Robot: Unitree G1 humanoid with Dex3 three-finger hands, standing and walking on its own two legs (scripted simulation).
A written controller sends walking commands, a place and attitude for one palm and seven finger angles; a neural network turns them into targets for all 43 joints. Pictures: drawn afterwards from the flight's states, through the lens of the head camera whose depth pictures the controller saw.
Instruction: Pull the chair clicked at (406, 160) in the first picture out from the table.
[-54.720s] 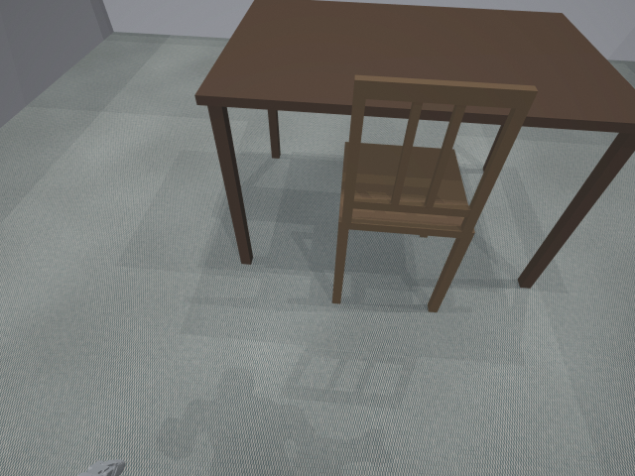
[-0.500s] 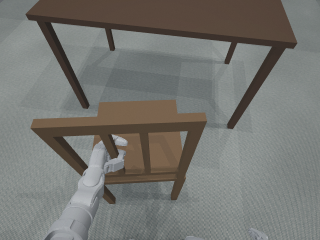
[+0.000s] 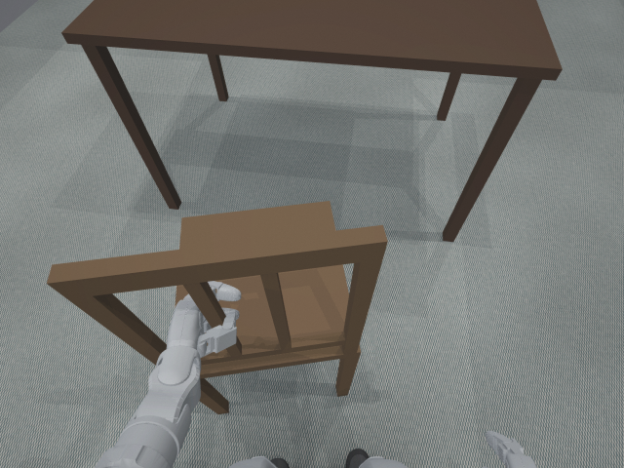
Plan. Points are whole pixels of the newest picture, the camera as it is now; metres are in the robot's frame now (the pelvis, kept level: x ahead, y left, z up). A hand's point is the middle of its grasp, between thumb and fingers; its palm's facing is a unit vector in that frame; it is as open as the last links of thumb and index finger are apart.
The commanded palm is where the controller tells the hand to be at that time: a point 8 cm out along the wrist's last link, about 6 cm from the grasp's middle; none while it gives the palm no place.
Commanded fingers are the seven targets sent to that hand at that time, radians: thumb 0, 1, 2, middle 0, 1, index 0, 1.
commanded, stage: step backward, pulling the chair out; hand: left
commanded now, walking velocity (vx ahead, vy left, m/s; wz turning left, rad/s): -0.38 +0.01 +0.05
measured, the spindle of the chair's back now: (218, 321) +0.33 +0.16 -0.09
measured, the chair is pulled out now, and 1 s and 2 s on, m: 0.53 0.55 0.55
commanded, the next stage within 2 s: stop walking, hand still on the chair in 1.96 s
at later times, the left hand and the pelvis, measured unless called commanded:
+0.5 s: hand (229, 342) +0.29 +0.13 -0.07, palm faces +0.06 -0.98 -0.16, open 5.4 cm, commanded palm +0.27 +0.18 -0.07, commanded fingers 0.00 0.90 0.90 -0.50 -1.45 -0.50 -1.45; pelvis -0.02 -0.01 -0.01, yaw -1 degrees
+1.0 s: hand (228, 342) +0.29 +0.13 -0.07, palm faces +0.03 -0.99 -0.16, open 5.4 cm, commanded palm +0.27 +0.18 -0.06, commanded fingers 0.00 0.90 0.90 -0.50 -1.45 -0.50 -1.45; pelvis -0.02 -0.01 +0.00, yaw +0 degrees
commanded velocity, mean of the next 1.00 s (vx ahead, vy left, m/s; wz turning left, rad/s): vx -0.24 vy -0.02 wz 0.07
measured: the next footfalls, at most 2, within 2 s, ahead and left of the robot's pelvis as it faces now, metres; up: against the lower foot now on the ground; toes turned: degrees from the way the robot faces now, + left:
none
